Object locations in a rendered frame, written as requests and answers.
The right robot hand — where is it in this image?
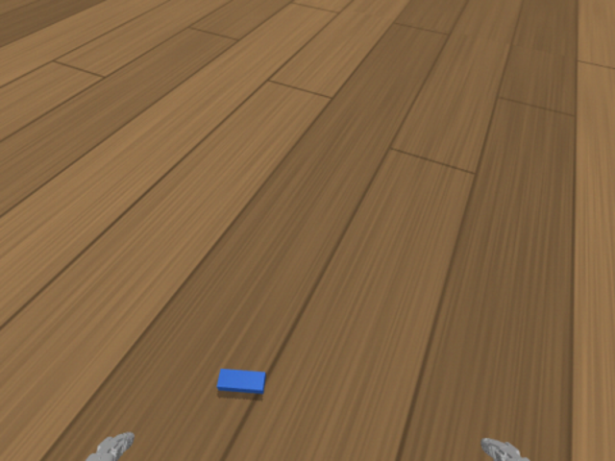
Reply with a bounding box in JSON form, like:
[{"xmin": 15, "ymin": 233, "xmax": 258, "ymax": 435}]
[{"xmin": 480, "ymin": 438, "xmax": 530, "ymax": 461}]

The left robot hand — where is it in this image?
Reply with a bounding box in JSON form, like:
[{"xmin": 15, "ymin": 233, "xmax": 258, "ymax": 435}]
[{"xmin": 86, "ymin": 432, "xmax": 135, "ymax": 461}]

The small box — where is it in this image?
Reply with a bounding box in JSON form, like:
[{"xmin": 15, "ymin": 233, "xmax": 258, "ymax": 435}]
[{"xmin": 216, "ymin": 369, "xmax": 266, "ymax": 394}]

